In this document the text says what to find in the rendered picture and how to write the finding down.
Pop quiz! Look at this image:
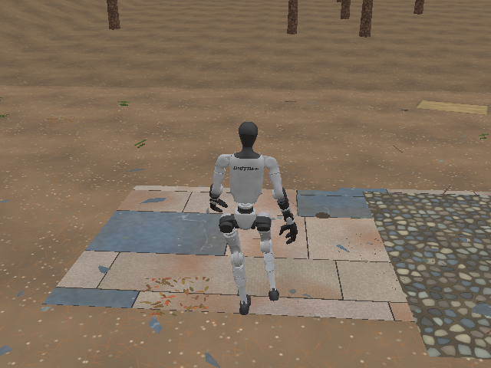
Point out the right robot shin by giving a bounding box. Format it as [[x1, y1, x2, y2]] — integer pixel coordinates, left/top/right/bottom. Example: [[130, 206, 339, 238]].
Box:
[[263, 239, 276, 291]]

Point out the robot left hand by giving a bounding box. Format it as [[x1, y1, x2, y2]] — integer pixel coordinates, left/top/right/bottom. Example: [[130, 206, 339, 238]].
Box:
[[210, 199, 228, 212]]

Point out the robot left forearm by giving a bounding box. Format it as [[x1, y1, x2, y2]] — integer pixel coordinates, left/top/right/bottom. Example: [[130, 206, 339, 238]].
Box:
[[209, 184, 220, 205]]

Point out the humanoid robot head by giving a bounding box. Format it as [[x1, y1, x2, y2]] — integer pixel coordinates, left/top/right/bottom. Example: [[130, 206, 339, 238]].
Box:
[[234, 122, 261, 159]]

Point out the robot right forearm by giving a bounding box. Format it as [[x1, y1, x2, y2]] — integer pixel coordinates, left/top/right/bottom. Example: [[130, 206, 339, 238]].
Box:
[[277, 187, 295, 225]]

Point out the robot right upper arm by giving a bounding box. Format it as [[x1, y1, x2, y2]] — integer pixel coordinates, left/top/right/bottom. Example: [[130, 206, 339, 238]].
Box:
[[263, 156, 284, 199]]

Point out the robot left upper arm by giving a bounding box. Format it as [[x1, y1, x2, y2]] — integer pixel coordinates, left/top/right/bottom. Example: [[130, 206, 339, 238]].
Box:
[[211, 154, 232, 195]]

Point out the robot right hand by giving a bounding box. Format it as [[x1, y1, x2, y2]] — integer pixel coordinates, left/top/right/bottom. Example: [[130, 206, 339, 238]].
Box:
[[279, 222, 298, 244]]

